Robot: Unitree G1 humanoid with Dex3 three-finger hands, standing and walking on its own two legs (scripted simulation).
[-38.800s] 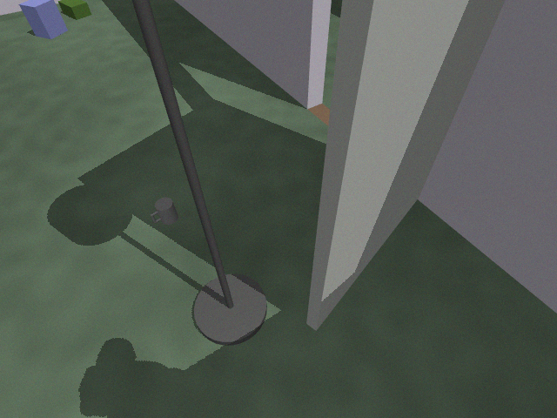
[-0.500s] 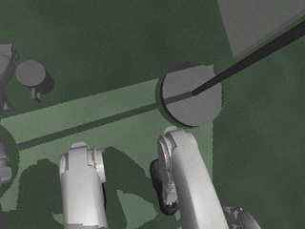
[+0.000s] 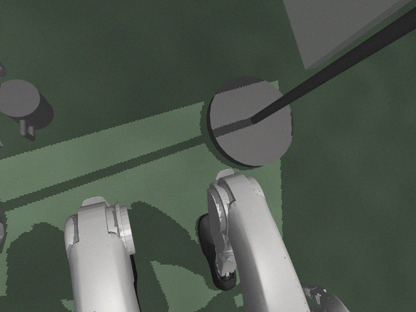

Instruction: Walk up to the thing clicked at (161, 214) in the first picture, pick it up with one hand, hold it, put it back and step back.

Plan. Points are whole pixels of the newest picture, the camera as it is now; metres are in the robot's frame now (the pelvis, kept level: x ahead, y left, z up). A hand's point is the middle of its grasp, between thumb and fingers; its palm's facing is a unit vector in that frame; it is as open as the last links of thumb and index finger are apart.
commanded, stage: rise first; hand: left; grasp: from above
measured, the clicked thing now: (27, 113) +0.52 +0.30 -0.29
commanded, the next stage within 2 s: none
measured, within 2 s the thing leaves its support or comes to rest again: neither
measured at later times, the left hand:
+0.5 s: hand out of the picture +0.49 +0.33 -0.18, palm faces -0.46 -0.07 -0.88, open 14.1 cm
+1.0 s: hand out of the picture +0.50 +0.33 -0.19, palm faces -0.46 -0.07 -0.88, open 14.1 cm
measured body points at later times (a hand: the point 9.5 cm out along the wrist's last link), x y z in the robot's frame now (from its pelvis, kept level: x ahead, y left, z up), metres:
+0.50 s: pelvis +0.00 +0.00 -0.01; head +0.26 +0.09 +0.34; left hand +0.51 +0.33 -0.13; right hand +0.03 -0.27 -0.10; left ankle +0.07 +0.12 -0.31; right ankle +0.11 -0.13 -0.31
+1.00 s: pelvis +0.00 +0.00 -0.02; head +0.26 +0.09 +0.34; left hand +0.52 +0.33 -0.14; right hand +0.03 -0.26 -0.10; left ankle +0.07 +0.12 -0.31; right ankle +0.11 -0.13 -0.31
